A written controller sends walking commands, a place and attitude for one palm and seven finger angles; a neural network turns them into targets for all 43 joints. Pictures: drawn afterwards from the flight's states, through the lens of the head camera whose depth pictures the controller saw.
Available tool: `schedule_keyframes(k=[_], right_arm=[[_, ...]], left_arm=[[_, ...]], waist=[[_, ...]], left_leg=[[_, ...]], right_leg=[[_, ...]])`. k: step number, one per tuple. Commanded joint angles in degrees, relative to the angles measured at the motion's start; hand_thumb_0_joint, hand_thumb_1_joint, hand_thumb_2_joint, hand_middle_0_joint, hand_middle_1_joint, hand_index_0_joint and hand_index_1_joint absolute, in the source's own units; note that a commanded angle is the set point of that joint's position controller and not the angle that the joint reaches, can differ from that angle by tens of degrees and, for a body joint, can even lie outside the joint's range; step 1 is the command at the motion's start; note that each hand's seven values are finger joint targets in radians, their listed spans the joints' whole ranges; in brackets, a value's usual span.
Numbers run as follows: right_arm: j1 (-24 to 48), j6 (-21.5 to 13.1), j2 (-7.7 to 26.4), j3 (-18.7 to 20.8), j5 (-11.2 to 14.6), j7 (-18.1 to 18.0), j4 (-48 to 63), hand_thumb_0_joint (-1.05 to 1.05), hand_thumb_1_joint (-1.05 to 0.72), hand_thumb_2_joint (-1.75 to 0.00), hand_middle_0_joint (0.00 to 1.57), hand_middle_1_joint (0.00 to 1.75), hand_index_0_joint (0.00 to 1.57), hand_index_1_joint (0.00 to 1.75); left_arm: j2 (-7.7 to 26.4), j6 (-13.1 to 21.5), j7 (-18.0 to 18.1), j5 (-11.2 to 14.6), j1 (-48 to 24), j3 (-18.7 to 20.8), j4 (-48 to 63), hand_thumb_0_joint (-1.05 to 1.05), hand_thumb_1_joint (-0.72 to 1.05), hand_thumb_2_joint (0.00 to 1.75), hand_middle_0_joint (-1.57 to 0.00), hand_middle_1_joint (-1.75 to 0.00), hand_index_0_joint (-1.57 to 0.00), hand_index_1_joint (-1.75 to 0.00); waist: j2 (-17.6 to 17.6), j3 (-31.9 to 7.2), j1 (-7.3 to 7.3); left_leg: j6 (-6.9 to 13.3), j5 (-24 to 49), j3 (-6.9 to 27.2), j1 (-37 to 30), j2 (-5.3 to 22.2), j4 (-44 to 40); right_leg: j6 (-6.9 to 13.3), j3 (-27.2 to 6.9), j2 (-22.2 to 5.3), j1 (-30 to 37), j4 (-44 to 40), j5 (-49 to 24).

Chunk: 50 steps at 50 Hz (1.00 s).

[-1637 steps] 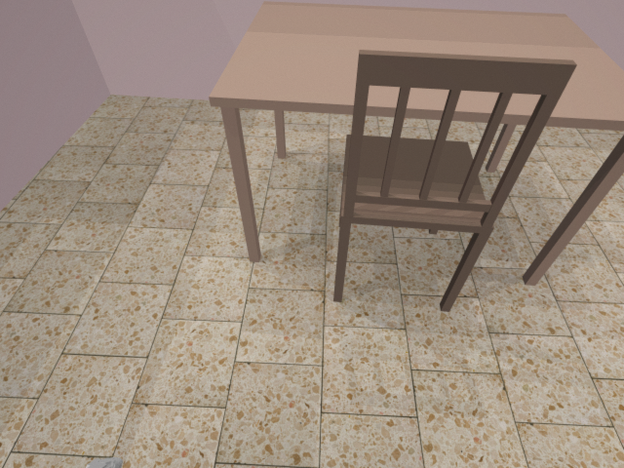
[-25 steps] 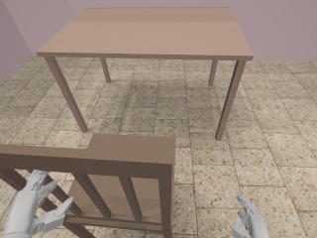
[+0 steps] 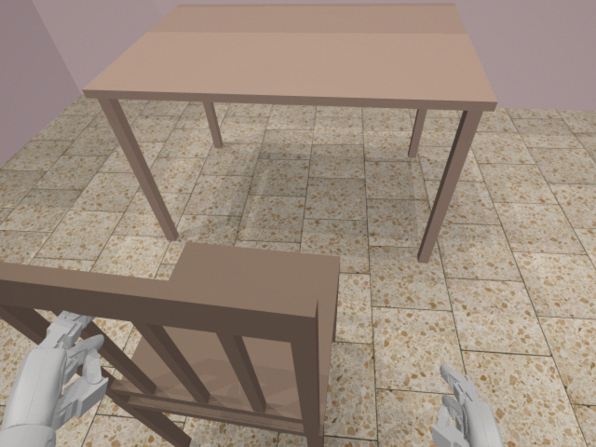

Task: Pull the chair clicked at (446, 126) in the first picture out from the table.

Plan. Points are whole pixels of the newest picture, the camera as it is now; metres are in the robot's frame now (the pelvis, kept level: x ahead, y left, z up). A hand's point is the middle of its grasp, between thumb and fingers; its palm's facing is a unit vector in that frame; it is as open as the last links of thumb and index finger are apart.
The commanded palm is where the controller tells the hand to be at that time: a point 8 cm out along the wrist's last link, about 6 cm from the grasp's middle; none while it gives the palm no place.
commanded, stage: step back with the hand held close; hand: left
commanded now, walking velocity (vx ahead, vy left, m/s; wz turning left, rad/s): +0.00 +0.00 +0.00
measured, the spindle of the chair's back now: (178, 365) +0.22 +0.23 -0.06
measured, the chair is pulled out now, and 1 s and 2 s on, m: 0.63 0.66 0.66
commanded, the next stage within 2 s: stop stepping back and stand still in 1.24 s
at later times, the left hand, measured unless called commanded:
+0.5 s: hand (81, 427) +0.10 +0.25 +0.07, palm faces +0.08 -0.83 -0.55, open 6.8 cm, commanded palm +0.07 +0.30 +0.18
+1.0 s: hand out of the picture +0.04 +0.29 +0.21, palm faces +0.62 -0.64 -0.47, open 7.2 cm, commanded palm -0.01 +0.32 +0.18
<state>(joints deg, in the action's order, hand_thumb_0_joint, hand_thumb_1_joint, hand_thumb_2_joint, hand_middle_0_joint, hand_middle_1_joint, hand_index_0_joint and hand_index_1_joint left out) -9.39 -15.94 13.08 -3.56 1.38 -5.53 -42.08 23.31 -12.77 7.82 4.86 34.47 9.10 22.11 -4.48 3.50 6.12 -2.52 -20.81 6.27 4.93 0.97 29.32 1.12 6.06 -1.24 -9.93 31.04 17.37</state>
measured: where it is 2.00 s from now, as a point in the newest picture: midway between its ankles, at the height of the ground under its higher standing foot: outside the picture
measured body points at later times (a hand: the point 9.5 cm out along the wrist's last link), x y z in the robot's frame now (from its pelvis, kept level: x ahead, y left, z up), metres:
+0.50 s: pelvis -0.07 +0.00 +0.00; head -0.02 +0.01 +0.45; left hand +0.09 +0.29 +0.10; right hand +0.12 -0.23 -0.08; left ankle -0.05 +0.15 -0.73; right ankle +0.00 -0.10 -0.73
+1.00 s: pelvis -0.13 +0.01 -0.01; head -0.13 +0.00 +0.44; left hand +0.01 +0.32 +0.24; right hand +0.04 -0.22 -0.10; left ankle -0.07 +0.16 -0.72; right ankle +0.00 -0.10 -0.73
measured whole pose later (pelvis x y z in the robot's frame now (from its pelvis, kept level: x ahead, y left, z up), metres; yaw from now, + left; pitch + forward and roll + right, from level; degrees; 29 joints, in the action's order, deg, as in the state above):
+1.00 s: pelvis -0.13 +0.01 -0.01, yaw +4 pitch -3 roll +1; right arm -14.6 -10.7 12.3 -0.1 0.4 -4.4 -39.5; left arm 26.0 12.5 11.4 0.7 26.5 29.7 30.7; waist 0.2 1.8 1.6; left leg -0.7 -24.1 1.4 24.4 1.4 45.9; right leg 1.5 3.1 -1.9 -24.0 34.3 7.7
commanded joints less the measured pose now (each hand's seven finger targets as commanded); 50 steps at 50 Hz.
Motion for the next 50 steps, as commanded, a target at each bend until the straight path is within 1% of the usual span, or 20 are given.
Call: schedule_keyframes(k=[1,4,5,6,7,8,9,15,24,29,32,34,37,40,42,44,46,47,48,50], right_arm=[[6.3,-3.8,5.8,2.1,0.2,-0.7,8.6,0.0,-0.9,-0.9,0.2,0.3,0.2,0.3],[6.1,-4.0,5.7,1.6,0.4,-0.6,8.6,0.0,-0.9,-0.9,0.2,0.3,0.2,0.3],[2.5,0.1,6.8,3.7,3.1,-1.3,13.9,0.0,-0.9,-0.9,0.2,0.3,0.2,0.3],[3.5,1.9,5.7,3.7,2.8,-1.4,13.9,0.0,-0.9,-0.9,0.2,0.3,0.2,0.3],[3.8,2.8,6.0,3.6,2.8,-1.4,14.7,0.0,-0.9,-0.9,0.2,0.3,0.2,0.3],[4.7,3.4,6.0,3.4,2.9,-1.6,15.5,0.0,-0.9,-0.9,0.2,0.3,0.2,0.3],[4.9,4.3,5.5,3.4,2.7,-1.8,15.7,0.0,-0.9,-0.9,0.2,0.3,0.2,0.3],[5.3,7.5,5.5,4.0,2.1,-2.0,17.9,0.0,-0.9,-0.9,0.2,0.3,0.2,0.3],[3.3,7.1,5.4,4.6,1.3,-3.4,17.5,0.0,-0.9,-0.9,0.2,0.3,0.2,0.3],[0.5,4.9,5.7,4.6,0.4,-3.4,15.7,0.0,-0.9,-0.9,0.2,0.3,0.2,0.3],[-0.6,4.0,5.9,4.4,-0.6,-3.2,13.6,0.0,-0.9,-0.9,0.2,0.3,0.2,0.3],[-0.4,3.4,6.2,3.9,-0.8,-3.5,13.3,0.0,-0.9,-0.9,0.2,0.3,0.2,0.3],[-0.9,2.0,7.4,4.4,-1.4,-3.7,13.4,0.0,-0.9,-0.9,0.2,0.3,0.2,0.3],[-1.0,0.4,7.9,4.9,-0.9,-2.8,14.2,0.0,-0.9,-0.9,0.2,0.3,0.2,0.3],[-0.9,-0.2,7.0,5.4,-0.8,-2.2,13.4,0.0,-0.9,-0.9,0.2,0.3,0.2,0.3],[-1.2,0.0,6.7,6.0,-0.5,-1.3,13.2,0.0,-0.9,-0.9,0.2,0.3,0.2,0.3],[-1.1,0.9,6.3,6.7,-0.7,-0.2,12.3,0.0,-0.9,-0.9,0.2,0.3,0.2,0.3],[-1.4,1.6,6.0,6.7,-0.8,0.4,11.0,0.0,-0.9,-0.9,0.2,0.3,0.2,0.3],[-1.1,2.6,5.9,6.7,-1.0,1.0,9.6,0.0,-0.9,-0.9,0.2,0.3,0.2,0.3],[0.1,4.2,5.0,5.8,-0.6,1.6,10.4,0.0,-0.9,-0.9,0.2,0.3,0.2,0.3]], left_arm=[[16.8,14.7,5.0,-2.5,-16.9,18.5,31.4,0.0,0.9,0.9,-0.2,-0.3,-0.2,-0.3],[15.8,14.6,4.7,-2.6,-17.8,17.1,32.0,0.0,0.9,0.9,-0.2,-0.3,-0.2,-0.3],[24.8,16.9,3.2,0.2,-26.2,23.9,30.4,0.0,0.9,0.9,-0.2,-0.3,-0.2,-0.3],[19.3,16.0,2.3,-0.1,-24.0,20.0,26.4,0.0,0.9,0.9,-0.2,-0.3,-0.2,-0.3],[18.7,15.8,2.1,-0.1,-23.4,19.0,26.7,0.0,0.9,0.9,-0.2,-0.3,-0.2,-0.3],[19.3,16.0,2.1,-0.2,-23.0,19.0,28.5,0.0,0.9,0.9,-0.2,-0.3,-0.2,-0.3],[19.2,16.3,2.4,-0.5,-20.1,19.3,27.8,0.0,0.9,0.9,-0.2,-0.3,-0.2,-0.3],[20.5,17.8,3.5,-0.5,-12.8,20.9,33.7,0.0,0.9,0.9,-0.2,-0.3,-0.2,-0.3],[23.2,20.6,4.6,-1.1,-7.7,25.3,35.5,0.0,0.9,0.9,-0.2,-0.3,-0.2,-0.3],[24.3,23.1,5.0,-1.5,-8.6,26.7,34.5,0.0,0.9,0.9,-0.2,-0.3,-0.2,-0.3],[25.3,24.6,5.6,-1.8,-9.8,27.3,35.1,0.0,0.9,0.9,-0.2,-0.3,-0.2,-0.3],[25.8,25.6,5.7,-1.8,-8.8,28.3,35.4,0.0,0.9,0.9,-0.2,-0.3,-0.2,-0.3],[24.8,27.4,5.7,-3.0,-10.3,30.1,34.3,0.0,0.9,0.9,-0.2,-0.3,-0.2,-0.3],[21.4,27.9,4.8,-3.6,-8.7,29.2,32.5,0.0,0.9,0.9,-0.2,-0.3,-0.2,-0.3],[18.7,28.1,4.5,-3.9,-5.2,29.6,25.6,0.0,0.9,0.9,-0.2,-0.3,-0.2,-0.3],[14.6,27.7,3.8,-4.1,-3.0,27.9,17.4,0.0,0.9,0.9,-0.2,-0.3,-0.2,-0.3],[13.4,27.3,3.7,-4.4,-6.5,26.3,13.2,0.0,0.9,0.9,-0.2,-0.3,-0.2,-0.3],[12.2,26.5,3.8,-4.0,-7.8,24.2,11.2,0.0,0.9,0.9,-0.2,-0.3,-0.2,-0.3],[10.5,25.4,3.9,-3.8,-8.0,22.5,9.1,0.0,0.9,0.9,-0.2,-0.3,-0.2,-0.3],[10.2,23.7,3.8,-3.5,-12.1,20.6,10.7,0.0,0.9,0.9,-0.2,-0.3,-0.2,-0.3]], waist=[[-7.2,-13.9,-1.24],[-9.8,-13.6,-1.39],[-1.8,-4.6,-3.01],[1.3,-6.7,-3.72],[-0.1,-9.3,-3.79],[-6.0,-12.0,-3.62],[-8.0,-13.1,-3.19],[-6.6,-17.9,-2.52],[-10.8,-14.0,-2.36],[-5.5,-12.3,-3.17],[0.7,-12.1,-3.39],[-2.8,-12.7,-3.55],[-8.7,-9.8,-4.02],[-12.8,-8.4,-4.17],[-8.9,-9.5,-4.18],[-5.2,-7.1,-4.41],[5.6,-2.4,-4.86],[11.6,-2.6,-5.23],[14.7,-3.1,-5.67],[19.7,-4.8,-6.06]], left_leg=[[2.7,25.2,-1.9,1.4,0.5,-3.2],[2.4,24.9,-2.0,1.6,0.4,-3.5],[3.0,28.0,0.1,2.3,2.9,-3.2],[2.5,28.6,-0.2,1.4,3.1,-3.1],[2.1,31.0,-0.5,-0.3,2.9,-2.7],[2.2,34.3,-0.6,-2.4,2.8,-3.3],[2.2,36.2,-0.7,-3.1,3.2,-3.5],[2.6,34.8,1.1,0.5,4.3,-3.9],[4.1,10.5,3.5,14.4,5.1,-7.7],[3.8,-5.4,2.1,15.9,1.9,-2.5],[3.6,-5.8,1.1,10.2,0.7,5.6],[4.2,-6.5,3.1,10.0,2.1,2.0],[6.6,-16.0,7.9,26.3,5.9,-9.6],[7.5,-16.3,8.5,35.3,7.7,-13.0],[7.0,-14.3,6.0,34.4,6.8,-10.2],[6.2,-16.9,1.6,34.0,5.1,-5.6],[3.8,-14.9,-4.0,24.7,1.2,8.2],[2.6,-9.5,-6.8,17.1,-0.4,19.0],[2.3,-5.4,-7.7,12.9,-0.4,24.8],[3.0,-4.9,-7.4,10.7,0.9,23.2]], right_leg=[[0.7,-2.7,-3.5,7.0,-3.0,-19.9],[0.9,-2.7,-3.7,6.8,-3.1,-19.0],[1.3,-9.8,-5.4,1.2,-5.7,-27.9],[1.4,-8.1,-6.9,3.0,-5.4,-32.1],[1.4,-7.9,-7.3,4.6,-4.3,-35.4],[1.3,-8.2,-7.1,5.4,-3.1,-37.2],[1.0,-7.8,-7.3,6.2,-2.7,-36.9],[0.6,-7.3,-7.2,10.4,-1.3,-33.0],[-0.6,-8.2,-6.1,9.3,-2.8,-16.6],[1.4,-12.8,-9.6,2.2,-9.4,-0.1],[3.8,-14.6,-13.2,-7.9,-13.4,11.7],[2.9,-12.7,-11.5,-8.7,-10.6,12.2],[-0.6,-9.1,-5.4,3.2,-2.0,10.6],[-1.5,-6.5,-2.1,11.8,5.6,-2.1],[-1.4,-7.0,-2.6,11.6,4.7,-6.1],[-0.5,-10.5,-4.1,6.5,0.1,1.2],[2.4,-19.3,-9.2,-12.3,-13.1,15.9],[5.0,-23.3,-13.8,-21.5,-19.1,21.5],[7.6,-25.0,-16.9,-25.1,-21.8,19.6],[6.4,-19.2,-16.9,-23.9,-20.3,14.4]])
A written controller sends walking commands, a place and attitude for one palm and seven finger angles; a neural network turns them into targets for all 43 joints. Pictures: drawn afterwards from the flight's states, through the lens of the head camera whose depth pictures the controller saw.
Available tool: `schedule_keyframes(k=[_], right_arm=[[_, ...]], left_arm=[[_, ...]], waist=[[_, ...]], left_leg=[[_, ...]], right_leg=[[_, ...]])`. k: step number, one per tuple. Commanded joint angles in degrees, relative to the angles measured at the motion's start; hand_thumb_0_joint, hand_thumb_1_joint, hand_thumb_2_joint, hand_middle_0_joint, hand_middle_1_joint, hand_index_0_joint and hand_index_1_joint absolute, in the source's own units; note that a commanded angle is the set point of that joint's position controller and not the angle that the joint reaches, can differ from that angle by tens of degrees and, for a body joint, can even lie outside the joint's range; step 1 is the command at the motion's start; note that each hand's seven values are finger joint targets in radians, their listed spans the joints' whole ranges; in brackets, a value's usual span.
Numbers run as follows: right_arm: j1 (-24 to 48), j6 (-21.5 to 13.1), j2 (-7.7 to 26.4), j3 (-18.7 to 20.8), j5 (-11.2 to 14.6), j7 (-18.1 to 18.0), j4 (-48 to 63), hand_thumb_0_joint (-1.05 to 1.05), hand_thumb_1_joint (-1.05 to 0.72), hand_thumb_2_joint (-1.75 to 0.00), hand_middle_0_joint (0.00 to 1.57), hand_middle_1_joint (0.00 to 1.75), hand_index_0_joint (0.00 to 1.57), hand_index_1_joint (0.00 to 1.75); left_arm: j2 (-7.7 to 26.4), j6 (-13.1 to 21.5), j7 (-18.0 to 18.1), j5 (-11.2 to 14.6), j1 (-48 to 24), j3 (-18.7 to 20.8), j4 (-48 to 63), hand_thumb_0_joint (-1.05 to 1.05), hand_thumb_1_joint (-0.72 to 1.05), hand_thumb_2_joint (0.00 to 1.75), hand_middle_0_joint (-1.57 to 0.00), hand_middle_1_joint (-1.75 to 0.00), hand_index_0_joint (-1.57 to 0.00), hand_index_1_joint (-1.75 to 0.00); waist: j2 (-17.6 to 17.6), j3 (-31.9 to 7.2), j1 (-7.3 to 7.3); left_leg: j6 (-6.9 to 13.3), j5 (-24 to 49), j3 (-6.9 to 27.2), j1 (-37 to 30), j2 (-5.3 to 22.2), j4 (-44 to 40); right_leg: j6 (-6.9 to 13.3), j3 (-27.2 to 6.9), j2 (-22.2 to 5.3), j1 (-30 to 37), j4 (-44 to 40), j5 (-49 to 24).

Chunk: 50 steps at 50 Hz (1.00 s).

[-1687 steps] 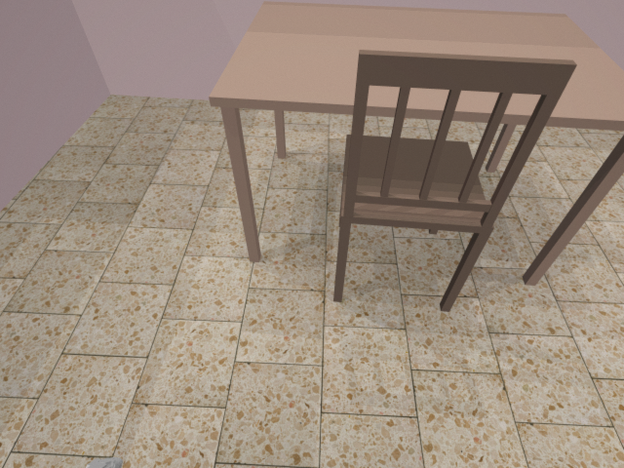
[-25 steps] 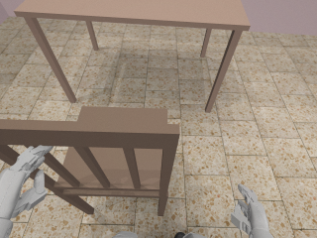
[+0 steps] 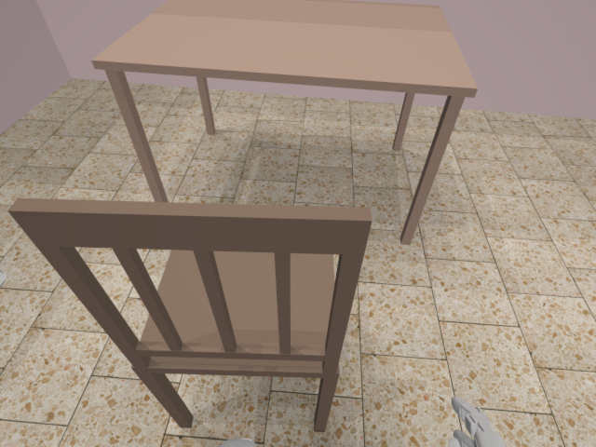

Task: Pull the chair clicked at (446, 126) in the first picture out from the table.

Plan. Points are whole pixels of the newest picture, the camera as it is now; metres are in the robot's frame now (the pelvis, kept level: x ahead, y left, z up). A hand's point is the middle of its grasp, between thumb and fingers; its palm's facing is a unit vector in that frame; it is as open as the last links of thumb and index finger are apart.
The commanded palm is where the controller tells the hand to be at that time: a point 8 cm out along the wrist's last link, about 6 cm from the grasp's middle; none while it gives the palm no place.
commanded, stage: step back with the hand held close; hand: left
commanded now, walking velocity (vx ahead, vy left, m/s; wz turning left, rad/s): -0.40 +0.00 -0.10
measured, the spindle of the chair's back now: (219, 306) +0.33 +0.16 -0.04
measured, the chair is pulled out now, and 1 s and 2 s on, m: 0.66 0.66 0.66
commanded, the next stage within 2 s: stop stepping back and stand still in 0.24 s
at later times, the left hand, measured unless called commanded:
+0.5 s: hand out of the picture +0.13 +0.28 +0.19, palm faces +0.38 -0.78 -0.49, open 7.4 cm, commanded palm +0.06 +0.32 +0.20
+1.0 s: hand out of the picture +0.05 +0.29 +0.19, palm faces +0.45 -0.82 -0.36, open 7.4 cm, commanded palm -0.01 +0.32 +0.20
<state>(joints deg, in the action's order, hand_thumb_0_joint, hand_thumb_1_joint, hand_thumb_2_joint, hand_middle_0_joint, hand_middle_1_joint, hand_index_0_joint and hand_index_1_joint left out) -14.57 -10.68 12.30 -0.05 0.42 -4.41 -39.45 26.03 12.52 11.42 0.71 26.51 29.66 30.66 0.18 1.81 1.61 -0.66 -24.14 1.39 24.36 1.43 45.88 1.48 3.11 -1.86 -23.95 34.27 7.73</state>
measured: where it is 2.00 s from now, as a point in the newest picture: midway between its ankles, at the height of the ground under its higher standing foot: outside the picture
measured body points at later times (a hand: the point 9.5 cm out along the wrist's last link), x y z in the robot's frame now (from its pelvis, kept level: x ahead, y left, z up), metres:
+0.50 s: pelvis -0.09 +0.03 +0.00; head -0.08 +0.04 +0.45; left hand +0.10 +0.32 +0.21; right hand +0.07 -0.22 -0.07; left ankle -0.01 +0.15 -0.72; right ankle -0.04 -0.12 -0.72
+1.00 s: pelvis -0.17 +0.03 +0.00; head -0.20 +0.05 +0.45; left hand +0.02 +0.33 +0.21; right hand -0.02 -0.22 -0.06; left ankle -0.10 +0.14 -0.72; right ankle -0.10 -0.11 -0.70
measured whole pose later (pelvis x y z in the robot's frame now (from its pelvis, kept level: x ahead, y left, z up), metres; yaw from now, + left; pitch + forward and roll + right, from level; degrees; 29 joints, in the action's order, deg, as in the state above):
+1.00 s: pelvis -0.17 +0.03 +0.00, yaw -5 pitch -4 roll -1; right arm -12.9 -7.1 11.7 -1.1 0.0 -5.2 -37.6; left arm 22.2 8.0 9.8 0.2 24.6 23.1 26.8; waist 1.2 -1.0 0.9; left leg 1.5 -16.6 0.8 18.9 0.4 37.7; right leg 0.1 1.0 -0.8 -23.8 43.7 21.8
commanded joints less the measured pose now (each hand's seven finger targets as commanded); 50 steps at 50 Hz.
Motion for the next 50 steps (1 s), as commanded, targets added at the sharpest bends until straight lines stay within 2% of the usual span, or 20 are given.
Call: schedule_keyframes(k=[1,3,6,8,11,14,17,19,22,26,28,33,37,40,43,45,47,48,49,50], right_arm=[[6.3,-0.5,5.5,1.9,0.4,0.2,8.7,0.0,-0.9,-0.9,0.2,0.3,0.2,0.3],[7.8,0.8,7.0,1.5,0.4,-0.4,9.8,0.0,-0.9,-0.9,0.2,0.3,0.2,0.3],[7.4,0.5,8.0,2.5,0.2,-0.6,12.4,0.0,-0.9,-0.9,0.2,0.3,0.2,0.3],[8.1,-0.5,7.3,3.9,-0.1,-0.2,13.4,0.0,-0.9,-0.9,0.2,0.3,0.2,0.3],[6.5,-2.2,7.4,4.5,-0.1,0.2,10.8,0.0,-0.9,-0.9,0.2,0.3,0.2,0.3],[5.9,-3.6,7.0,3.4,-0.8,-0.3,8.6,0.0,-0.9,-0.9,0.2,0.3,0.2,0.3],[5.1,-3.4,7.6,4.9,-0.4,-1.2,7.8,0.0,-0.9,-0.9,0.2,0.3,0.2,0.3],[4.6,-1.7,5.4,4.5,0.4,-0.5,9.6,0.0,-0.9,-0.9,0.2,0.3,0.2,0.3],[8.3,0.7,4.7,2.9,0.9,-0.4,12.1,0.0,-0.9,-0.9,0.2,0.3,0.2,0.3],[8.7,-0.7,6.8,2.1,1.1,-1.5,14.1,0.0,-0.9,-0.9,0.2,0.3,0.2,0.3],[8.4,-1.5,6.3,2.1,1.4,-1.9,13.6,0.0,-0.9,-0.9,0.2,0.3,0.2,0.3],[6.1,-3.1,6.3,2.1,0.5,-1.3,10.7,0.0,-0.9,-0.9,0.2,0.3,0.2,0.3],[6.4,-2.7,6.1,2.4,0.3,-0.9,10.2,0.0,-0.9,-0.9,0.2,0.3,0.2,0.3],[5.8,-1.4,5.8,2.3,-0.3,-1.1,8.7,0.0,-0.9,-0.9,0.2,0.3,0.2,0.3],[5.2,0.9,5.8,1.5,-0.5,-1.0,7.5,0.0,-0.9,-0.9,0.2,0.3,0.2,0.3],[6.1,1.0,5.9,0.2,-0.5,-1.4,8.6,0.0,-0.9,-0.9,0.2,0.3,0.2,0.3],[4.9,0.6,7.2,0.9,-0.5,-1.9,10.4,0.0,-0.9,-0.9,0.2,0.3,0.2,0.3],[4.8,0.3,7.7,1.9,0.2,-1.8,11.6,0.0,-0.9,-0.9,0.2,0.3,0.2,0.3],[6.2,0.0,5.5,1.8,-0.3,-1.5,10.8,0.0,-0.9,-0.9,0.2,0.3,0.2,0.3],[7.4,0.2,5.3,2.1,-0.3,-0.7,11.2,0.0,-0.9,-0.9,0.2,0.3,0.2,0.3]], left_arm=[[7.9,-2.2,0.2,0.5,-4.7,0.1,2.9,0.0,0.9,0.9,-0.2,-0.3,-0.2,-0.3],[10.7,-2.1,0.3,0.1,-4.9,1.7,6.8,0.0,0.9,0.9,-0.2,-0.3,-0.2,-0.3],[9.4,-0.2,0.8,-1.5,-0.6,3.8,13.4,0.0,0.9,0.9,-0.2,-0.3,-0.2,-0.3],[10.9,0.7,0.2,-1.3,-0.5,6.2,17.3,0.0,0.9,0.9,-0.2,-0.3,-0.2,-0.3],[9.9,3.2,-1.0,-0.5,0.0,5.7,18.0,0.0,0.9,0.9,-0.2,-0.3,-0.2,-0.3],[9.1,4.8,-1.8,-0.7,-2.2,4.7,14.4,0.0,0.9,0.9,-0.2,-0.3,-0.2,-0.3],[9.1,4.9,-1.9,-0.1,-6.8,1.6,10.6,0.0,0.9,0.9,-0.2,-0.3,-0.2,-0.3],[8.3,3.1,-1.8,1.4,2.3,2.5,6.2,0.0,0.9,0.9,-0.2,-0.3,-0.2,-0.3],[10.0,0.6,-1.3,1.8,5.6,5.2,8.1,0.0,0.9,0.9,-0.2,-0.3,-0.2,-0.3],[9.4,1.2,-1.0,0.7,6.0,5.3,13.6,0.0,0.9,0.9,-0.2,-0.3,-0.2,-0.3],[9.8,1.3,-0.8,0.2,4.2,4.4,13.4,0.0,0.9,0.9,-0.2,-0.3,-0.2,-0.3],[9.8,1.3,-1.1,0.5,2.9,3.3,10.1,0.0,0.9,0.9,-0.2,-0.3,-0.2,-0.3],[7.6,0.3,-1.6,0.4,1.4,0.9,8.4,0.0,0.9,0.9,-0.2,-0.3,-0.2,-0.3],[8.3,-0.5,-1.6,0.6,-1.7,-0.1,7.4,0.0,0.9,0.9,-0.2,-0.3,-0.2,-0.3],[9.5,-1.4,-1.2,0.6,-7.2,-0.5,8.1,0.0,0.9,0.9,-0.2,-0.3,-0.2,-0.3],[8.9,-1.3,-0.6,0.3,-11.3,-1.2,7.9,0.0,0.9,0.9,-0.2,-0.3,-0.2,-0.3],[7.6,-1.1,-0.4,-0.4,-10.3,-1.1,9.2,0.0,0.9,0.9,-0.2,-0.3,-0.2,-0.3],[7.4,-0.5,-0.6,-0.9,-9.9,-1.0,11.0,0.0,0.9,0.9,-0.2,-0.3,-0.2,-0.3],[9.0,-0.1,-0.7,-1.2,-8.8,0.5,9.6,0.0,0.9,0.9,-0.2,-0.3,-0.2,-0.3],[8.7,-0.3,-1.4,-1.3,-5.5,0.4,7.1,0.0,0.9,0.9,-0.2,-0.3,-0.2,-0.3]], waist=[[15.3,-2.1,-1.46],[8.0,-0.4,-1.43],[-12.1,-5.4,-1.16],[-20.2,-8.5,-2.13],[-11.6,-7.2,-0.07],[-11.4,-6.6,-0.68],[3.7,-13.3,-2.21],[5.3,-14.2,-1.82],[8.0,-8.4,-1.36],[-12.0,-5.8,-1.52],[-14.0,-3.6,-1.41],[-12.5,-2.7,-1.6],[-5.1,-4.4,-1.37],[4.6,-3.3,-1.74],[9.7,-3.7,-2.74],[7.0,0.3,-3.33],[-8.9,1.6,-2.96],[-19.2,-0.2,-2.26],[-25.3,-3.0,-2.43],[-23.7,-1.1,-2.0]], left_leg=[[1.4,-2.3,-3.0,-8.5,0.6,1.4],[2.6,-3.3,-2.4,-7.6,1.2,-12.3],[9.3,-6.3,11.4,6.0,14.2,-29.6],[10.9,-3.4,12.8,11.2,18.3,-31.9],[8.0,18.9,6.5,1.3,15.1,-20.8],[5.3,23.1,4.5,-4.9,13.0,-14.2],[-0.2,23.1,-2.3,-12.2,3.3,-4.9],[-0.2,7.0,-2.9,-15.2,1.4,-2.3],[1.7,3.2,0.0,-10.2,2.8,-12.7],[5.5,-22.5,12.0,5.2,12.3,-35.7],[5.7,-20.6,12.2,7.3,12.6,-36.5],[3.5,-12.3,5.6,0.5,8.7,-30.2],[2.0,-9.6,1.1,-5.5,4.1,-23.3],[0.7,-3.0,-3.8,-13.6,-0.5,-6.1],[1.0,-0.7,-2.2,-17.3,-2.3,9.7],[2.9,-5.4,1.5,-13.5,1.0,-3.7],[5.2,-14.9,12.7,-6.7,5.5,-27.8],[7.4,-16.3,21.5,-4.6,12.5,-37.2],[8.5,-26.7,25.7,2.7,14.9,-42.1],[9.3,-29.5,25.4,11.1,14.3,-43.5]], right_leg=[[4.7,-14.0,-14.7,-9.1,-22.6,24.1],[2.5,-12.5,-11.4,-7.8,-18.5,25.4],[-2.6,-5.0,-0.9,6.9,8.7,11.6],[-3.5,-4.5,0.6,10.4,24.1,11.8],[-1.7,-2.9,-1.1,7.0,9.0,12.4],[-1.0,-2.9,-2.1,7.6,-6.5,-1.4],[3.9,-15.1,-10.9,4.4,-7.2,-27.9],[5.7,-16.5,-14.6,-0.7,-12.6,-7.9],[2.4,-13.0,-9.3,-0.6,-12.9,10.3],[-2.2,-3.5,1.0,12.0,1.8,18.5],[-2.5,-2.3,1.3,14.4,3.4,13.4],[-0.6,-2.6,0.5,12.8,-9.0,12.3],[1.3,-6.4,0.2,6.9,-14.1,19.3],[4.6,-13.8,-6.3,-7.5,-22.2,30.6],[8.4,-17.3,-13.0,-17.5,-24.9,36.8],[5.1,-12.6,-11.0,-14.8,-18.3,34.8],[1.4,-7.5,-2.1,-7.1,-0.3,28.7],[-1.4,-1.3,2.1,-2.7,15.5,19.3],[-2.2,-2.3,2.9,1.5,29.4,18.9],[-1.9,-3.6,2.7,4.9,36.0,17.1]])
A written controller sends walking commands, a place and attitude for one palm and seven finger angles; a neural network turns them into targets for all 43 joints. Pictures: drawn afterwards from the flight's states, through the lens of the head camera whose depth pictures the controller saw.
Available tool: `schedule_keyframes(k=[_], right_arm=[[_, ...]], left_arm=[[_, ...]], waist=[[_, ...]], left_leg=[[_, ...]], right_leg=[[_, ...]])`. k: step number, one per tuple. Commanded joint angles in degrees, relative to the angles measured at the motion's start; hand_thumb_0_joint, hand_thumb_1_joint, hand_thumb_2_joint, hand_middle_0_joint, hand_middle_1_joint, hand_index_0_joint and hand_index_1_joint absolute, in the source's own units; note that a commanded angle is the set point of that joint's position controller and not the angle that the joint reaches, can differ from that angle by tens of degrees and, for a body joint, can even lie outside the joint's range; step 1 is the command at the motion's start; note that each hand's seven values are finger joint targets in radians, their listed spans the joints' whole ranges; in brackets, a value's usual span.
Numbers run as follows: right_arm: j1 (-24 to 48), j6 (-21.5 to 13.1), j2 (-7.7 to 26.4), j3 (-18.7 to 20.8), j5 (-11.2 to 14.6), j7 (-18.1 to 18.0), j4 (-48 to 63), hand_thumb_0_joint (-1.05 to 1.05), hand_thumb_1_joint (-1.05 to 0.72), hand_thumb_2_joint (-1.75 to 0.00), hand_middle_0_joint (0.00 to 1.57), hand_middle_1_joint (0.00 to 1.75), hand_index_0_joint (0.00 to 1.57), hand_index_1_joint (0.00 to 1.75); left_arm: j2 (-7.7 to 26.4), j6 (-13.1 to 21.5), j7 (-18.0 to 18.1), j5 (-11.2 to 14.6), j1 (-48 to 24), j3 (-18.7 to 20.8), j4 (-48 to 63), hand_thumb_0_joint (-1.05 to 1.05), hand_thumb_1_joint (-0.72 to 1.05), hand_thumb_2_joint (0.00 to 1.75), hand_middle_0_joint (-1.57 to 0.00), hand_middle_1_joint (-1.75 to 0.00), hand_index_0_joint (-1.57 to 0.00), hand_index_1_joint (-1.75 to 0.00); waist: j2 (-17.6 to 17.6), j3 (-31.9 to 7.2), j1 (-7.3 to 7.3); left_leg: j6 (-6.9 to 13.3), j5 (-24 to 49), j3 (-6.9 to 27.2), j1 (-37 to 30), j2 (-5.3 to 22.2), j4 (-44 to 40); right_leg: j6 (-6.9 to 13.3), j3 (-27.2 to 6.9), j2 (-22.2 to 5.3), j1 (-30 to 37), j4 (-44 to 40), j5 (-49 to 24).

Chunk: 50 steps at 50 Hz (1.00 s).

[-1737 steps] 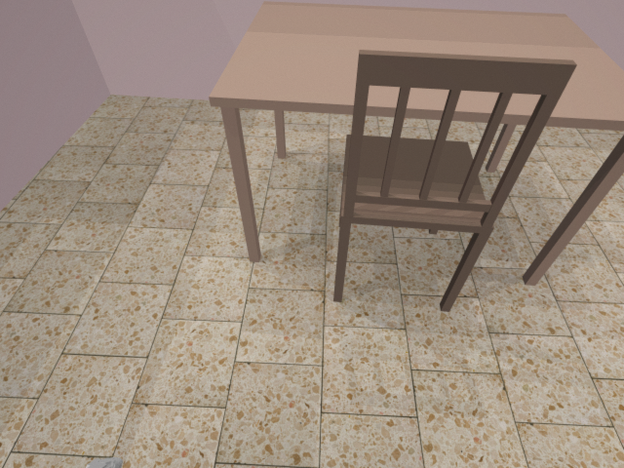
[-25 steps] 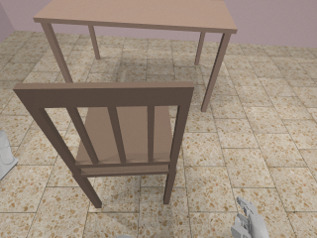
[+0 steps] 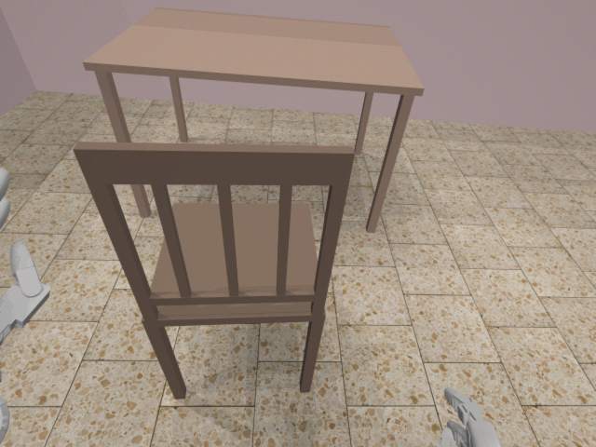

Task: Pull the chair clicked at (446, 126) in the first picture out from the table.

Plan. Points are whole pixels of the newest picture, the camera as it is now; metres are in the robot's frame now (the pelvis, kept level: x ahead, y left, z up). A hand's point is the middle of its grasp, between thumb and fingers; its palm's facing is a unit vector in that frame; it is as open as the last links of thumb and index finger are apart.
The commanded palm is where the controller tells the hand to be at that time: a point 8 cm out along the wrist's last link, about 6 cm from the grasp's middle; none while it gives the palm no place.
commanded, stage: stop stepping back and stand still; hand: left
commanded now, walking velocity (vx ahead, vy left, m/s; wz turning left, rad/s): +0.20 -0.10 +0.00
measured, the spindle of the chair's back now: (229, 245) +0.49 +0.17 -0.05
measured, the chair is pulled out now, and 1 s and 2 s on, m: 0.66 0.66 0.66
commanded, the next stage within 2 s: let the arm hang, fingers relaxed in 0.24 s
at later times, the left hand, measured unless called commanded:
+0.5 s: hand (129, 427) +0.16 +0.23 -0.04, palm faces +0.17 -0.93 -0.33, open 7.4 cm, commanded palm none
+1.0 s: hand out of the picture -0.10 +0.16 -0.15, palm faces +0.06 -0.97 -0.22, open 7.3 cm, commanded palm none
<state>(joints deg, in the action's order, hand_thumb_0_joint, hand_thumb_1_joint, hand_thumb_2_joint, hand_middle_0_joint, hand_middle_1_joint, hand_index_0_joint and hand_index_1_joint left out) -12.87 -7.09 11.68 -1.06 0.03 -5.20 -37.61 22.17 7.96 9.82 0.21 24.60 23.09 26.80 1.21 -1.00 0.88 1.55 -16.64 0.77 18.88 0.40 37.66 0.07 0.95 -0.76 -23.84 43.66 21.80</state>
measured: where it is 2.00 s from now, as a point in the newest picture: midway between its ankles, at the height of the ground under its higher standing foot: outside the picture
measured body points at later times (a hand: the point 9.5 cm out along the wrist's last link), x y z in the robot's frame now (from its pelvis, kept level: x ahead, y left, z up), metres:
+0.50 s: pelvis -0.02 +0.00 +0.01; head -0.05 -0.01 +0.46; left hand +0.15 +0.28 -0.02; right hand +0.11 -0.24 -0.11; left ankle +0.03 +0.11 -0.72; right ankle -0.01 -0.13 -0.72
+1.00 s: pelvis -0.01 -0.02 +0.02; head +0.01 -0.03 +0.47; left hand -0.10 +0.21 -0.13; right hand -0.03 -0.24 -0.14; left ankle +0.03 +0.11 -0.72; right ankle -0.01 -0.13 -0.72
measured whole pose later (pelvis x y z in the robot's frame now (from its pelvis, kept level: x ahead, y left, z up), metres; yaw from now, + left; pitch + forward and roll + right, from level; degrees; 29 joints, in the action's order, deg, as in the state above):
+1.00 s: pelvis -0.01 -0.02 +0.02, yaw +3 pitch -1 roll +0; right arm -20.5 1.0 9.1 -0.2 -0.9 -1.2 -60.2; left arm 10.6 -1.6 1.2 -0.5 24.5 -1.5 -62.7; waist -1.5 3.9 0.2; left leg -0.7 -9.9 3.0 16.8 0.1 27.3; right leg 1.3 3.4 0.1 -11.8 27.7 15.3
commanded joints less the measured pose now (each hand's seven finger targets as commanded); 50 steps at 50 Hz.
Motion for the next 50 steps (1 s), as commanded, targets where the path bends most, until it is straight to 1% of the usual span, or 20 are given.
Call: schedule_keyframes(k=[1,2,5,6,7,8,9,11,14,16,17,18,20,23,25,28,32,36,41,50], right_arm=[[6.5,-3.2,5.3,3.0,0.5,1.1,9.5,0.0,-0.9,-0.9,0.2,0.3,0.2,0.3],[6.0,-3.0,5.4,3.1,1.0,1.5,9.1,0.0,-0.9,-0.9,0.2,0.3,0.2,0.3],[4.9,-2.7,6.3,2.7,0.4,0.8,9.6,0.0,-0.9,-0.9,0.2,0.3,0.2,0.3],[4.6,-2.6,6.1,2.9,0.0,0.6,9.5,0.0,-0.9,-0.9,0.2,0.3,0.2,0.3],[3.5,-2.7,5.7,3.0,-0.1,0.5,9.0,0.0,-0.9,-0.9,0.2,0.3,0.2,0.3],[2.1,-2.8,5.4,2.5,-0.3,0.7,8.0,0.0,-0.9,-0.9,0.2,0.3,0.2,0.3],[0.6,-3.7,5.6,2.7,0.3,1.0,6.8,0.0,-0.9,-0.9,0.2,0.3,0.2,0.3],[1.8,-3.9,6.6,3.6,1.3,1.3,6.8,0.0,-0.9,-0.9,0.2,0.3,0.2,0.3],[4.8,-4.4,5.7,2.2,0.7,0.1,6.5,0.0,-0.9,-0.9,0.2,0.3,0.2,0.3],[5.0,-5.1,7.2,3.3,1.4,-0.2,7.8,0.0,-0.9,-0.9,0.2,0.3,0.2,0.3],[1.2,-2.8,13.6,6.1,-1.2,4.9,-1.0,0.0,-0.9,-0.9,0.2,0.3,0.2,0.3],[-0.2,1.4,7.1,4.5,-0.7,5.0,-1.6,0.0,-0.9,-0.9,0.2,0.3,0.2,0.3],[1.6,3.5,7.0,3.0,-1.5,5.0,-0.9,0.0,-0.9,-0.9,0.2,0.3,0.2,0.3],[-1.8,5.5,6.4,3.1,-2.1,5.2,-2.4,0.0,-0.9,-0.9,0.2,0.3,0.2,0.3],[-2.8,6.5,7.0,3.1,-2.1,5.2,-5.0,0.0,-0.9,-0.9,0.2,0.3,0.2,0.3],[-2.6,6.8,7.3,2.2,-2.1,5.0,-7.9,0.0,-0.9,-0.9,0.2,0.3,0.2,0.3],[-3.8,6.7,6.0,2.6,-2.0,4.3,-11.0,0.0,-0.9,-0.9,0.2,0.3,0.2,0.3],[-7.1,7.0,5.0,3.0,-1.4,3.9,-13.6,0.0,-0.9,-0.9,0.2,0.3,0.2,0.3],[-9.9,7.0,3.9,2.5,-1.0,3.6,-17.3,0.0,-0.9,-0.9,0.2,0.3,0.2,0.3],[-11.5,6.6,2.4,1.6,-0.9,3.3,-21.5,0.0,-0.9,-0.9,0.2,0.3,0.2,0.3]], left_arm=[[12.1,4.1,-0.2,-0.8,-2.0,6.3,10.3,0.0,0.9,0.9,-0.2,-0.3,-0.2,-0.3],[11.7,4.7,-0.5,-0.7,0.8,6.2,10.0,0.0,0.9,0.9,-0.2,-0.3,-0.2,-0.3],[14.0,5.7,-0.7,0.4,7.0,8.5,12.0,0.0,0.9,0.9,-0.2,-0.3,-0.2,-0.3],[14.9,6.1,-0.9,0.4,5.4,9.0,14.3,0.0,0.9,0.9,-0.2,-0.3,-0.2,-0.3],[16.3,6.4,-1.0,0.8,3.5,10.4,15.1,0.0,0.9,0.9,-0.2,-0.3,-0.2,-0.3],[17.0,6.3,-0.8,1.3,3.6,10.9,13.5,0.0,0.9,0.9,-0.2,-0.3,-0.2,-0.3],[15.4,6.1,-0.5,2.0,-0.3,9.9,12.4,0.0,0.9,0.9,-0.2,-0.3,-0.2,-0.3],[12.4,4.9,-0.7,2.4,-0.5,7.5,10.2,0.0,0.9,0.9,-0.2,-0.3,-0.2,-0.3],[11.8,5.8,-0.5,1.3,-0.6,6.8,10.1,0.0,0.9,0.9,-0.2,-0.3,-0.2,-0.3],[12.2,6.2,-0.6,1.0,1.1,6.5,12.0,0.0,0.9,0.9,-0.2,-0.3,-0.2,-0.3],[-5.1,-4.6,-8.2,-4.3,2.9,-18.1,-29.4,0.0,0.9,0.9,-0.2,-0.3,-0.2,-0.3],[-8.3,-9.2,-8.6,-2.9,2.8,-16.8,-31.9,0.0,0.9,0.9,-0.2,-0.3,-0.2,-0.3],[-6.8,-9.6,-9.4,-2.2,0.3,-17.6,-38.4,0.0,0.9,0.9,-0.2,-0.3,-0.2,-0.3],[-2.8,-8.8,-9.2,-2.4,-6.0,-18.8,-48.8,0.0,0.9,0.9,-0.2,-0.3,-0.2,-0.3],[-1.6,-9.1,-9.3,-1.9,-8.8,-19.9,-55.5,0.0,0.9,0.9,-0.2,-0.3,-0.2,-0.3],[-1.5,-9.4,-9.2,-1.5,-7.0,-21.4,-64.9,0.0,0.9,0.9,-0.2,-0.3,-0.2,-0.3],[-4.4,-8.9,-8.9,-1.5,-0.5,-21.1,-74.4,0.0,0.9,0.9,-0.2,-0.3,-0.2,-0.3],[-4.9,-8.3,-8.9,-1.2,-0.3,-22.4,-79.3,0.0,0.9,0.9,-0.2,-0.3,-0.2,-0.3],[-5.6,-8.0,-8.8,-0.8,0.2,-23.6,-83.7,0.0,0.9,0.9,-0.2,-0.3,-0.2,-0.3],[-6.6,-8.0,-8.1,-0.4,1.6,-24.1,-87.2,0.0,0.9,0.9,-0.2,-0.3,-0.2,-0.3]], waist=[[-18.9,4.0,-0.62],[-13.7,4.2,0.29],[-11.5,0.4,0.59],[-7.8,-0.6,-0.17],[-0.3,-1.1,-1.06],[4.8,-2.2,-1.48],[8.7,-5.6,-2.13],[7.5,-1.3,-2.69],[-4.9,-0.1,-2.05],[-9.4,-3.6,0.03],[-5.1,-1.5,-3.36],[-3.2,-6.2,-1.23],[-0.8,-2.5,0.8],[13.0,0.6,-1.17],[6.1,3.2,-2.4],[-9.6,7.7,-1.34],[-17.7,2.1,0.13],[-6.2,1.9,-0.91],[-0.8,4.4,-1.64],[-1.6,5.5,-1.17]], left_leg=[[7.8,-32.0,22.8,20.2,13.8,-33.1],[6.8,-26.7,16.9,18.2,12.2,-29.8],[2.5,-22.2,9.1,13.8,8.5,-20.7],[1.1,-18.0,4.9,11.6,5.4,-13.2],[0.0,-12.8,1.3,10.6,1.4,-0.1],[-0.7,-6.3,-1.1,10.9,-0.5,12.3],[-0.9,-6.4,-0.5,9.7,-0.7,18.9],[-0.2,-5.1,3.7,2.9,2.4,12.4],[0.6,2.8,0.7,-6.9,2.3,-14.6],[2.4,11.4,8.6,-9.6,8.0,-18.7],[4.0,29.3,13.7,-3.7,9.4,-7.7],[4.4,31.3,12.4,0.1,8.5,-11.2],[4.2,8.0,14.5,8.7,8.0,-14.2],[1.0,4.0,7.1,3.4,0.8,-7.4],[0.6,2.6,6.2,-1.7,0.3,-6.6],[1.7,-5.9,11.2,3.2,3.3,-17.6],[2.1,-12.0,11.3,1.6,4.1,-22.5],[1.9,-8.1,9.7,-1.6,3.7,-19.4],[1.7,-2.4,7.5,-4.2,3.2,-16.1],[1.7,2.6,6.9,-3.7,3.2,-15.9]], right_leg=[[0.2,-0.9,0.6,7.0,23.0,2.8],[0.6,1.4,-0.1,9.4,11.2,4.2],[2.0,5.7,1.4,20.5,-17.8,2.6],[3.3,2.8,-0.2,20.7,-25.0,1.1],[7.3,-8.9,-6.2,17.8,-29.9,-0.3],[11.2,-19.9,-15.5,16.0,-33.9,-4.9],[13.6,-22.9,-20.1,13.2,-33.1,-3.8],[12.5,-18.1,-19.1,5.4,-31.1,-8.4],[4.6,-6.2,-9.1,7.0,-20.7,-10.8],[1.1,-4.1,-4.0,9.2,-16.7,-10.2],[0.1,-0.9,-5.2,2.3,-4.5,-21.6],[-1.1,-0.1,-2.9,9.2,-7.1,-11.0],[-0.2,0.0,-3.0,12.3,-12.5,-2.9],[5.1,-5.3,-7.7,9.8,-19.6,-7.7],[6.8,-6.2,-8.7,3.3,-21.5,-0.9],[3.6,-3.2,-2.8,4.9,-18.9,2.1],[3.0,-1.1,-1.4,12.1,-18.1,-3.2],[3.6,-2.6,-2.9,10.8,-22.0,-3.7],[4.1,-3.9,-4.4,7.2,-24.5,-2.9],[4.5,-3.7,-4.4,8.3,-23.2,-5.7]])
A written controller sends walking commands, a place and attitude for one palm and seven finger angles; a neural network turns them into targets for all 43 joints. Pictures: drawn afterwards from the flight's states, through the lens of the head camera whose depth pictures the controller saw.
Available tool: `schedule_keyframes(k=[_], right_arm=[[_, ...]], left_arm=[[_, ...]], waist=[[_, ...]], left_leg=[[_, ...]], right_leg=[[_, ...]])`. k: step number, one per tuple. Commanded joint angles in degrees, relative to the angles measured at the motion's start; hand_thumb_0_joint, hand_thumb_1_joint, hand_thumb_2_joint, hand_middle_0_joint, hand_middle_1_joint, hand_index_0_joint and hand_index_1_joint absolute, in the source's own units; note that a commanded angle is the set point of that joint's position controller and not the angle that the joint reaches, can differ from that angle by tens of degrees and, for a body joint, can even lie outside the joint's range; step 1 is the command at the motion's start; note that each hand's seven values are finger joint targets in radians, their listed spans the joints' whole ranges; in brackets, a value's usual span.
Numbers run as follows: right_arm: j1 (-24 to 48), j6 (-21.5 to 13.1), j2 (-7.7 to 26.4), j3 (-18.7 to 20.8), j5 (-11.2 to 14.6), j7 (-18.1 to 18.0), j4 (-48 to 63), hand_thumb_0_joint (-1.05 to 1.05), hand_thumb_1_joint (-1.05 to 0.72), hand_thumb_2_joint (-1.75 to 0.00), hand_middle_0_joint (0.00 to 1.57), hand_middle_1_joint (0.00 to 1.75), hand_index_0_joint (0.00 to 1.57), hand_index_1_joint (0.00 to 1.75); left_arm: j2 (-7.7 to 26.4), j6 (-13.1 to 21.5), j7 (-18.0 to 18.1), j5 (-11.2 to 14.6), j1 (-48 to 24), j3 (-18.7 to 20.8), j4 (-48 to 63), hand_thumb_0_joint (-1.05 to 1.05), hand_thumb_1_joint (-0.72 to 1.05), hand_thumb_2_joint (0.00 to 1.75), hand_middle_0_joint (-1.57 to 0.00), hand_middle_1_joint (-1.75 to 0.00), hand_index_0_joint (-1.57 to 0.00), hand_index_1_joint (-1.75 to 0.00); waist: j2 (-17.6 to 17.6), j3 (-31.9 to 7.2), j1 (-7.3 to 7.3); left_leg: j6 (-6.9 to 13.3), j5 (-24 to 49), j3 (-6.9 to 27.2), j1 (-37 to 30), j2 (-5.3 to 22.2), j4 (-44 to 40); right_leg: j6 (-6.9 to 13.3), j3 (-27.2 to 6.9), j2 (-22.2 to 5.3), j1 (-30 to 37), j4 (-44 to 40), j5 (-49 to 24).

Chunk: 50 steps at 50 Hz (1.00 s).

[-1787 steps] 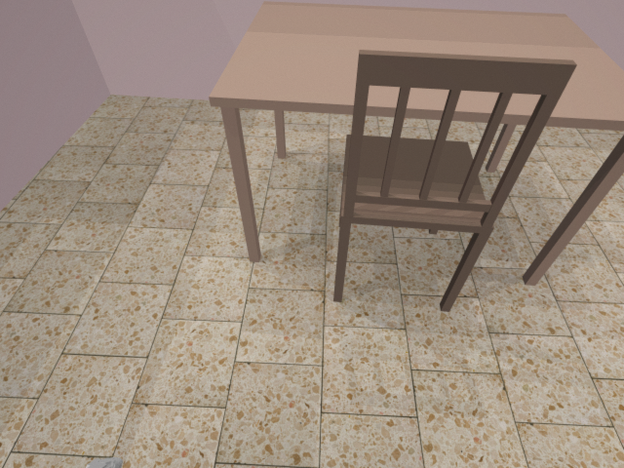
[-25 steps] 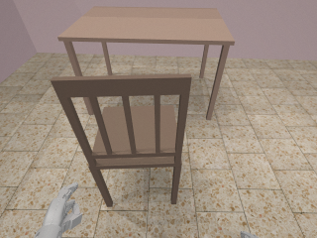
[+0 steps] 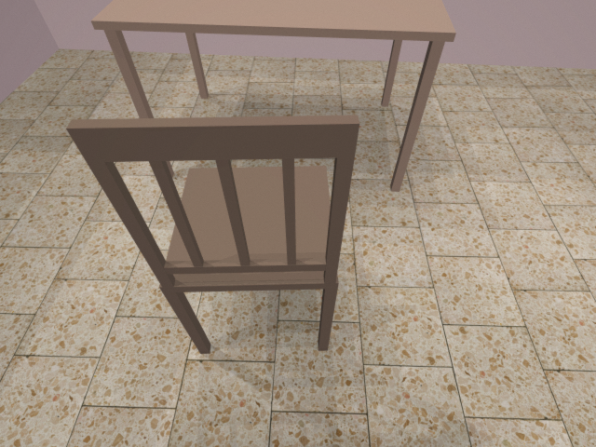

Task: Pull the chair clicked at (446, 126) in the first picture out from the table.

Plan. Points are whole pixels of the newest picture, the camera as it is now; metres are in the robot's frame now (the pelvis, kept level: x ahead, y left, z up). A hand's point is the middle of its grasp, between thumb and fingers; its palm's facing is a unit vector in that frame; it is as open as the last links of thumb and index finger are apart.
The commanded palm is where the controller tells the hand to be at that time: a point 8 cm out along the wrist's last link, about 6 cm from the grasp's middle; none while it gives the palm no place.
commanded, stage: let the arm hang, fingers relaxed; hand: left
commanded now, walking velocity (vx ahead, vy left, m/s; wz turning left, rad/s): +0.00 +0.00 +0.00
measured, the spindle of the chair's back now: (235, 218) +0.51 +0.16 -0.06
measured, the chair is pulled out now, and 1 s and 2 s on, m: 0.66 0.66 0.66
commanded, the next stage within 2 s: look to check the result in 0.44 s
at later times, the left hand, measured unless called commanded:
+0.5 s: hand out of the picture +0.02 +0.15 -0.17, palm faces +0.00 -0.98 -0.20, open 7.3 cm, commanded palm none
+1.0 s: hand out of the picture +0.02 +0.15 -0.17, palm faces +0.01 -0.99 -0.17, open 7.4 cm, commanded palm none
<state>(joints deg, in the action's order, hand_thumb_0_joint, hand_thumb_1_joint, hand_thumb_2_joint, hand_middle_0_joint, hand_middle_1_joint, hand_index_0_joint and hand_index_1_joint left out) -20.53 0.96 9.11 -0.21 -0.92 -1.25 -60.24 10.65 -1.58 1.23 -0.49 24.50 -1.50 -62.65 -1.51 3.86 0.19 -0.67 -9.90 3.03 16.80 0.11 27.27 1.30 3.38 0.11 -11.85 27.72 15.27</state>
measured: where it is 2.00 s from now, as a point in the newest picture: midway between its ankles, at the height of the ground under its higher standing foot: outside the picture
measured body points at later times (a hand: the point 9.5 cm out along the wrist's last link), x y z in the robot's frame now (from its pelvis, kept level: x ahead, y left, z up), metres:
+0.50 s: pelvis +0.01 -0.02 +0.00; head +0.03 -0.03 +0.45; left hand +0.02 +0.20 -0.15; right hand -0.01 -0.23 -0.16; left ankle +0.05 +0.13 -0.74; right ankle +0.00 -0.11 -0.74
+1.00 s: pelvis +0.02 -0.01 +0.00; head +0.04 -0.01 +0.45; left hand +0.02 +0.21 -0.16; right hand +0.01 -0.22 -0.16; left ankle +0.05 +0.13 -0.74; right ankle +0.00 -0.11 -0.74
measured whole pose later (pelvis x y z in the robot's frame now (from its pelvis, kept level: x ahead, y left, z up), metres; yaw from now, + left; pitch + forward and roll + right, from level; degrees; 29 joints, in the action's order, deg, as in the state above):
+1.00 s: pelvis +0.02 -0.01 +0.00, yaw +0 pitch -1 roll +0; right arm -17.4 0.0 7.5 -0.7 -0.8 -2.2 -61.8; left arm 8.0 -0.4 1.6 -0.2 17.4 -1.1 -60.8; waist -0.1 3.7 -0.4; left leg -1.4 -10.9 2.8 13.3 0.9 25.5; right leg 1.8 3.1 0.9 -8.2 25.1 15.7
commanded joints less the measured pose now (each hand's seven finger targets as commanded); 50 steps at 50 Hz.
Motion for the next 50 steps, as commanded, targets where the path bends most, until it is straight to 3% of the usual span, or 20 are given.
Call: schedule_keyframes(k=[1,7,8,13,17,18,22,24,32,34,37,38,41,43,47,48,50], right_arm=[[-3.8,-1.5,4.7,0.7,0.1,-0.7,0.8,0.0,-0.9,-0.9,0.2,0.3,0.2,0.3],[-3.5,-1.7,2.9,0.4,0.1,-0.9,-0.2,0.0,-0.9,-0.9,0.2,0.3,0.2,0.3],[-3.1,-1.6,2.7,0.4,0.1,-0.9,-0.3,0.0,-0.9,-0.9,0.2,0.3,0.2,0.3],[-2.7,-1.1,2.0,0.4,0.0,-1.1,-0.7,0.0,-0.9,-0.9,0.2,0.3,0.2,0.3],[-3.1,-1.1,2.5,0.6,-0.1,-0.9,-0.3,0.0,-0.9,-0.9,0.2,0.3,0.2,0.3],[-2.8,-1.1,2.4,0.6,-0.1,-1.0,-0.2,0.0,-0.9,-0.9,0.2,0.3,0.2,0.3],[-2.9,-1.3,3.0,0.6,-0.1,-0.9,0.0,0.0,-0.9,-0.9,0.2,0.3,0.2,0.3],[-2.3,-1.1,2.9,0.7,-0.1,-1.0,0.1,0.0,-0.9,-0.9,0.2,0.3,0.2,0.3],[-2.4,-1.6,3.3,0.5,0.1,-1.2,-0.2,0.0,-0.9,-0.9,0.2,0.3,0.2,0.3],[-2.0,-1.4,3.3,0.5,0.1,-1.3,-0.3,0.0,-0.9,-0.9,0.2,0.3,0.2,0.3],[-2.2,-1.7,3.4,0.4,0.1,-1.3,-0.4,0.0,-0.9,-0.9,0.2,0.3,0.2,0.3],[-1.8,-1.6,3.4,0.4,0.2,-1.3,-0.4,0.0,-0.9,-0.9,0.2,0.3,0.2,0.3],[-2.2,-1.7,3.4,0.4,0.2,-1.4,-0.5,0.0,-0.9,-0.9,0.2,0.3,0.2,0.3],[-1.8,-1.6,3.2,0.4,0.2,-1.4,-0.6,0.0,-0.9,-0.9,0.2,0.3,0.2,0.3],[-2.0,-1.7,3.5,0.3,0.1,-1.4,-0.6,0.0,-0.9,-0.9,0.2,0.3,0.2,0.3],[-1.9,-1.6,3.5,0.4,0.1,-1.4,-0.6,0.0,-0.9,-0.9,0.2,0.3,0.2,0.3],[-2.4,-1.8,3.7,0.3,0.1,-1.3,-0.6,0.0,-0.9,-0.9,0.2,0.3,0.2,0.3]], left_arm=[[4.6,1.6,0.5,0.3,1.5,0.6,2.1,0.0,0.9,0.9,-0.2,-0.3,-0.2,-0.3],[3.5,1.9,0.9,0.4,-0.1,0.9,2.7,0.0,0.9,0.9,-0.2,-0.3,-0.2,-0.3],[3.5,1.9,0.9,0.3,-0.6,0.9,2.8,0.0,0.9,0.9,-0.2,-0.3,-0.2,-0.3],[3.3,1.8,1.0,0.4,-1.5,1.1,2.7,0.0,0.9,0.9,-0.2,-0.3,-0.2,-0.3],[3.7,1.8,0.9,0.5,-2.8,1.4,3.6,0.0,0.9,0.9,-0.2,-0.3,-0.2,-0.3],[3.7,1.7,0.9,0.4,-3.1,1.4,3.8,0.0,0.9,0.9,-0.2,-0.3,-0.2,-0.3],[3.8,1.9,0.9,0.5,-3.2,1.4,4.3,0.0,0.9,0.9,-0.2,-0.3,-0.2,-0.3],[3.8,1.8,0.9,0.4,-3.2,1.4,4.3,0.0,0.9,0.9,-0.2,-0.3,-0.2,-0.3],[3.7,2.0,0.8,0.5,-2.8,1.4,4.0,0.0,0.9,0.9,-0.2,-0.3,-0.2,-0.3],[3.4,1.9,0.8,0.5,-3.0,1.2,3.8,0.0,0.9,0.9,-0.2,-0.3,-0.2,-0.3],[3.3,2.0,0.7,0.5,-2.5,1.4,3.5,0.0,0.9,0.9,-0.2,-0.3,-0.2,-0.3],[3.6,1.9,0.8,0.5,-2.8,1.3,3.5,0.0,0.9,0.9,-0.2,-0.3,-0.2,-0.3],[3.3,2.1,0.8,0.5,-2.3,1.3,3.4,0.0,0.9,0.9,-0.2,-0.3,-0.2,-0.3],[3.2,1.9,0.8,0.4,-2.8,1.3,3.4,0.0,0.9,0.9,-0.2,-0.3,-0.2,-0.3],[3.1,1.9,0.7,0.5,-2.3,1.4,3.0,0.0,0.9,0.9,-0.2,-0.3,-0.2,-0.3],[3.2,1.8,0.7,0.4,-2.4,1.3,3.0,0.0,0.9,0.9,-0.2,-0.3,-0.2,-0.3],[3.2,1.9,0.7,0.4,-2.0,1.4,3.0,0.0,0.9,0.9,-0.2,-0.3,-0.2,-0.3]], waist=[[1.6,0.6,-0.4],[2.1,0.3,-0.36],[2.7,1.7,-0.24],[-0.1,4.3,-0.21],[0.8,1.8,-0.6],[1.2,3.4,-0.5],[2.3,-0.1,-0.57],[1.4,2.2,-0.52],[0.7,-0.8,-0.53],[1.0,1.5,-0.63],[0.0,-0.8,-0.55],[0.8,0.9,-0.49],[1.3,-0.9,-0.66],[0.6,1.4,-0.59],[-0.5,0.8,-0.51],[-0.8,2.4,-0.45],[-0.3,0.5,-0.46]], left_leg=[[3.9,-2.9,4.4,-1.8,3.5,-5.2],[3.5,3.5,2.9,-2.9,3.2,-3.5],[3.5,3.7,2.8,-2.3,3.2,-3.5],[3.2,1.5,2.3,-1.4,3.0,-3.5],[2.9,0.9,2.4,-2.6,3.1,-3.6],[3.0,0.9,2.3,-1.8,3.3,-4.0],[2.9,2.9,2.3,-3.7,3.3,-3.4],[2.9,2.0,2.4,-3.1,3.3,-3.6],[3.1,5.0,2.6,-4.9,3.9,-3.7],[3.2,4.4,2.8,-4.5,4.1,-4.1],[3.3,5.0,2.9,-5.4,4.2,-4.2],[3.4,4.8,3.1,-4.7,4.2,-4.5],[3.4,5.9,2.9,-5.8,4.2,-4.1],[3.5,5.1,3.3,-4.7,4.3,-4.8],[3.6,2.9,3.7,-4.7,4.3,-5.8],[3.7,1.8,4.1,-3.8,4.5,-6.4],[3.9,2.5,4.1,-4.4,4.5,-6.4]], right_leg=[[3.2,-6.2,-5.3,-3.5,-7.0,-0.2],[3.2,-6.5,-5.9,-1.7,-7.0,-5.7],[3.2,-6.2,-5.8,-1.8,-7.4,-6.5],[3.2,-6.7,-5.8,-2.6,-9.0,-3.8],[3.3,-6.9,-5.8,-1.8,-8.8,-3.0],[3.2,-6.4,-5.7,-2.2,-9.1,-3.4],[3.1,-6.5,-6.0,-0.3,-8.6,-5.6],[3.0,-6.6,-5.8,-1.7,-9.2,-4.4],[2.8,-6.4,-5.8,0.5,-8.5,-7.6],[2.8,-6.3,-5.6,-0.9,-8.9,-6.8],[2.7,-6.3,-5.7,0.4,-8.5,-7.2],[2.7,-6.1,-5.4,-0.2,-8.8,-7.1],[2.6,-6.2,-5.7,0.7,-8.6,-8.3],[2.6,-6.0,-5.4,-0.2,-8.9,-7.1],[2.5,-6.1,-5.4,-0.2,-8.7,-4.9],[2.6,-5.9,-5.1,-0.9,-8.9,-3.8],[2.5,-6.0,-5.2,0.1,-8.4,-4.6]])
